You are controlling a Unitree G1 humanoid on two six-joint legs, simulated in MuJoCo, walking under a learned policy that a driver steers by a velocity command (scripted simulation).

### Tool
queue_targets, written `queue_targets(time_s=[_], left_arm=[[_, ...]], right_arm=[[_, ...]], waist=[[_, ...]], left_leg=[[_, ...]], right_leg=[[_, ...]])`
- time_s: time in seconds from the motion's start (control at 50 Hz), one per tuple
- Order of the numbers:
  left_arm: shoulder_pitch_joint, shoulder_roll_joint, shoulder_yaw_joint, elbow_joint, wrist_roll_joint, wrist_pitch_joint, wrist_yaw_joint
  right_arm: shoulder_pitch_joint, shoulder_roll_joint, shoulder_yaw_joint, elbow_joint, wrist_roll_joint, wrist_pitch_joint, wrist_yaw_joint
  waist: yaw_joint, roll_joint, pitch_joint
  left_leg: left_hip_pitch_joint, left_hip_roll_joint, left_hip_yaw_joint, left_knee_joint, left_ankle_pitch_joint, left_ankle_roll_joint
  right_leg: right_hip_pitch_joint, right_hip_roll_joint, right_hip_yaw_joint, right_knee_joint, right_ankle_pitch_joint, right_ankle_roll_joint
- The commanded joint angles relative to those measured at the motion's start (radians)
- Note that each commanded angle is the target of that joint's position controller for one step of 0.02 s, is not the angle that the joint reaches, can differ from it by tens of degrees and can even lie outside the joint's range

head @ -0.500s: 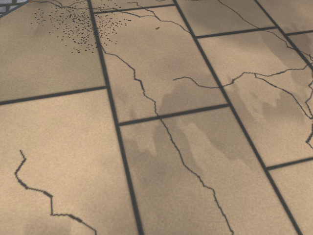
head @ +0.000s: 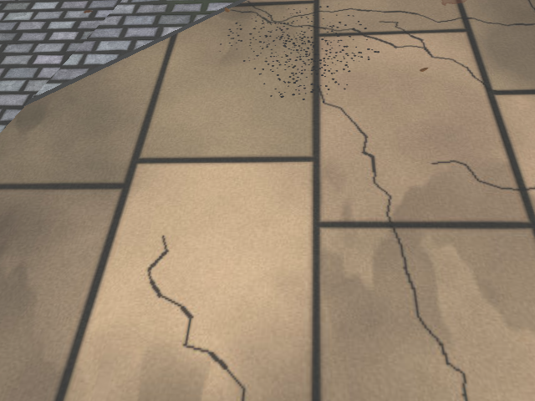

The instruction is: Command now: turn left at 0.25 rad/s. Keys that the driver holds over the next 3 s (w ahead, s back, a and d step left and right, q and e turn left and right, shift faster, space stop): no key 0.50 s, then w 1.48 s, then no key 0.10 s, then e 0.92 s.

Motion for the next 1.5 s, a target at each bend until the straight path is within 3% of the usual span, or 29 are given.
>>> queue_targets(time_s=[0.02,0.1,0.14,0.16,0.18,0.2,0.24,0.3,0.5,0.56,0.6,0.66,0.74,0.76,0.78,0.8,0.82,0.86,0.96,1.12,1.16,1.2,1.22,1.24,1.26,1.28,1.32,1.4,1.5], left_arm=[[0.03,0.153,0.04,-0.028,0.001,-0.013,-0.004],[0.044,0.175,0.046,0.007,0.003,0.0,-0.019],[0.041,0.166,0.043,0.027,-0.007,0.008,-0.021],[0.062,0.137,0.035,0.025,-0.009,0.002,-0.023],[0.091,0.073,0.018,-0.002,-0.013,-0.007,-0.03],[0.066,0.072,0.012,0.027,-0.012,0.007,-0.019],[0.033,0.095,0.017,0.048,-0.004,0.016,-0.017],[0.055,0.123,0.024,0.09,-0.003,0.007,-0.028],[0.055,0.087,0.013,0.224,-0.005,0.004,-0.018],[0.053,0.095,0.021,0.242,0.004,0.009,-0.023],[0.004,0.072,0.017,0.222,0.016,0.009,-0.034],[-0.021,0.072,0.018,0.2,0.013,-0.017,-0.044],[0.162,0.056,0.025,0.268,-0.002,-0.053,-0.047],[0.264,0.095,0.038,0.303,0.004,-0.06,-0.036],[0.38,0.189,0.06,0.319,0.007,-0.067,-0.029],[0.384,0.203,0.065,0.34,0.003,-0.058,-0.031],[0.288,0.148,0.051,0.312,0.005,-0.058,-0.035],[0.191,0.108,0.038,0.281,0.0,-0.075,-0.038],[0.295,0.064,0.018,0.34,-0.008,-0.098,-0.035],[0.325,0.075,0.009,0.377,-0.001,-0.099,-0.024],[0.288,0.089,0.011,0.377,-0.003,-0.102,-0.021],[0.252,0.109,0.018,0.372,-0.004,-0.094,-0.018],[0.244,0.107,0.016,0.365,-0.008,-0.092,-0.02],[0.304,0.025,-0.001,0.334,-0.022,-0.09,-0.029],[0.359,0.019,0.01,0.345,-0.03,-0.087,-0.036],[0.26,0.078,0.027,0.318,-0.009,-0.083,-0.033],[0.147,0.05,0.026,0.29,-0.003,-0.091,-0.041],[0.157,-0.002,0.024,0.286,0.02,-0.049,-0.06],[-0.082,0.016,0.025,0.198,0.013,-0.037,-0.07]], right_arm=[[-0.014,-0.025,0.01,-0.053,0.006,-0.004,-0.005],[-0.02,-0.015,0.029,-0.039,0.017,-0.009,-0.019],[0.024,-0.008,0.04,-0.011,0.009,-0.028,-0.028],[0.026,-0.052,0.037,-0.01,-0.009,-0.043,-0.035],[-0.007,-0.138,0.025,-0.021,-0.017,-0.054,-0.042],[-0.034,-0.069,0.044,-0.009,0.0,-0.061,-0.041],[-0.101,-0.025,0.062,-0.009,-0.002,-0.07,-0.04],[-0.055,-0.043,0.062,0.029,0.004,-0.075,-0.05],[-0.019,-0.025,0.07,0.149,0.007,-0.087,-0.052],[0.03,-0.075,0.048,0.184,0.001,-0.073,-0.05],[0.083,-0.105,0.032,0.198,-0.002,-0.065,-0.044],[0.085,-0.089,0.025,0.205,-0.008,-0.082,-0.038],[-0.001,-0.073,0.02,0.193,0.008,-0.105,-0.029],[-0.031,-0.035,0.03,0.174,0.001,-0.113,-0.027],[-0.049,0.052,0.054,0.14,0.005,-0.124,-0.019],[-0.074,-0.024,0.038,0.128,-0.021,-0.126,-0.017],[-0.068,-0.039,0.033,0.138,-0.026,-0.13,-0.009],[-0.015,-0.007,0.039,0.172,-0.016,-0.139,0.011],[-0.092,0.02,0.045,0.157,-0.024,-0.121,0.02],[-0.329,0.048,0.069,0.051,-0.006,-0.119,0.015],[-0.256,0.023,0.058,0.064,-0.007,-0.125,0.003],[-0.001,-0.019,0.032,0.147,-0.006,-0.138,-0.013],[0.154,-0.053,0.014,0.193,-0.019,-0.146,-0.025],[0.281,-0.151,-0.011,0.208,-0.045,-0.149,-0.034],[0.25,-0.153,-0.015,0.205,-0.023,-0.136,-0.02],[0.124,-0.115,-0.009,0.192,0.005,-0.134,-0.014],[0.012,0.005,0.022,0.182,0.004,-0.153,-0.009],[0.087,0.038,0.04,0.241,0.001,-0.188,-0.018],[0.185,0.016,0.044,0.267,0.005,-0.188,-0.02]], waist=[[0.014,-0.211,-0.082],[0.016,-0.243,-0.081],[-0.027,-0.19,-0.077],[-0.014,-0.119,-0.113],[0.037,0.094,-0.122],[0.007,0.105,-0.099],[0.02,0.097,-0.038],[0.011,0.071,-0.014],[0.01,-0.039,0.0],[-0.004,0.022,0.018],[-0.036,0.087,0.11],[-0.028,0.085,0.126],[0.079,0.031,0.066],[0.116,-0.071,0.049],[0.149,-0.304,-0.007],[0.126,-0.252,0.063],[0.065,-0.13,0.119],[0.006,-0.101,0.102],[0.016,-0.126,0.064],[0.043,-0.157,0.108],[-0.006,-0.154,0.065],[-0.114,-0.143,-0.074],[-0.175,-0.121,-0.153],[-0.165,0.042,-0.287],[-0.122,0.143,-0.36],[-0.08,0.042,-0.194],[-0.027,-0.039,-0.004],[0.039,-0.012,0.014],[0.0,-0.009,0.065]], left_leg=[[-0.012,0.01,0.048,-0.175,-0.033,0.001],[0.167,0.028,0.137,-0.441,-0.01,0.039],[0.335,0.058,0.121,-0.741,0.266,0.069],[0.467,0.156,0.001,-0.775,0.336,0.092],[0.504,0.349,-0.202,-0.73,0.602,0.162],[0.323,0.386,-0.169,-0.701,0.641,0.233],[0.254,0.278,-0.106,-0.711,0.437,0.176],[0.242,0.203,-0.062,-0.724,0.343,0.128],[0.236,0.183,-0.039,-0.728,0.316,0.128],[0.202,0.175,-0.095,-0.771,-0.191,0.184],[0.188,0.275,-0.254,-0.869,-0.431,0.256],[0.224,0.366,-0.343,-0.915,-0.32,0.313],[0.045,0.24,-0.123,-0.768,-0.146,0.239],[-0.094,0.172,-0.037,-0.606,-0.107,0.201],[-0.248,0.041,0.136,-0.284,-0.078,0.148],[-0.327,0.05,0.134,-0.113,-0.107,0.152],[-0.327,0.108,0.088,-0.031,-0.017,0.16],[-0.277,0.156,0.096,-0.018,0.128,0.151],[-0.31,0.164,0.181,-0.02,0.247,0.101],[-0.146,0.108,0.267,-0.403,0.35,0.126],[-0.028,0.073,0.271,-0.44,0.32,0.168],[0.23,0.025,0.268,-0.499,0.3,0.209],[0.455,0.089,0.201,-0.534,0.282,0.236],[0.71,0.377,-0.17,-0.564,0.084,0.309],[0.765,0.53,-0.618,-0.753,-0.003,0.42],[0.623,0.482,-0.502,-0.79,-0.079,0.392],[0.346,0.397,-0.247,-0.856,0.092,0.332],[0.216,0.313,-0.049,-0.891,0.368,0.293],[0.28,0.264,0.05,-0.93,0.478,0.266]], right_leg=[[0.164,-0.212,0.171,-0.053,0.534,-0.159],[0.101,-0.21,0.179,-0.019,0.57,-0.163],[0.022,-0.189,0.163,0.026,0.507,-0.099],[-0.068,-0.169,0.151,0.049,0.358,-0.042],[-0.172,-0.06,0.051,0.103,0.048,0.01],[-0.033,-0.043,0.029,0.054,-0.149,0.021],[0.028,-0.035,0.042,-0.015,-0.014,0.026],[0.056,-0.061,0.061,-0.047,0.121,0.027],[0.089,-0.082,0.079,-0.091,0.131,0.024],[0.009,-0.005,0.011,0.026,-0.219,0.0],[-0.153,0.031,-0.03,0.158,-0.272,-0.009],[-0.236,-0.017,0.0,0.273,-0.206,-0.036],[0.165,0.035,-0.048,-0.009,-0.072,-0.056],[0.33,-0.047,0.085,-0.096,-0.151,-0.065],[0.441,-0.294,0.494,-0.288,-0.464,-0.133],[0.346,-0.395,0.652,-0.341,-0.538,-0.195],[0.269,-0.363,0.583,-0.329,-0.505,-0.191],[0.228,-0.274,0.409,-0.34,-0.288,-0.142],[0.272,-0.198,0.178,-0.296,0.272,-0.126],[0.227,-0.192,0.078,-0.287,0.58,-0.127],[0.263,-0.207,0.055,-0.191,0.828,-0.111],[0.273,-0.193,0.026,0.098,0.99,-0.084],[0.138,-0.161,0.008,0.317,0.807,-0.072],[-0.123,-0.066,-0.039,0.67,0.322,-0.048],[-0.343,0.093,0.038,0.951,-0.28,-0.039],[-0.428,0.012,0.096,0.977,-0.19,-0.057],[-0.386,-0.065,0.082,0.858,-0.062,-0.061],[-0.291,-0.098,0.057,0.722,-0.033,-0.025],[-0.445,-0.117,-0.004,0.495,0.152,0.016]])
